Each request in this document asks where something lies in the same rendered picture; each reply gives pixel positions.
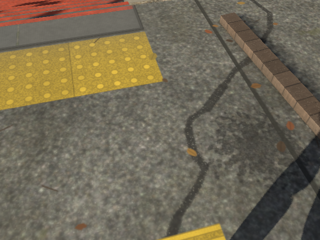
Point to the stairs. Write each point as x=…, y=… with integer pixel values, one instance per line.
x=16, y=10

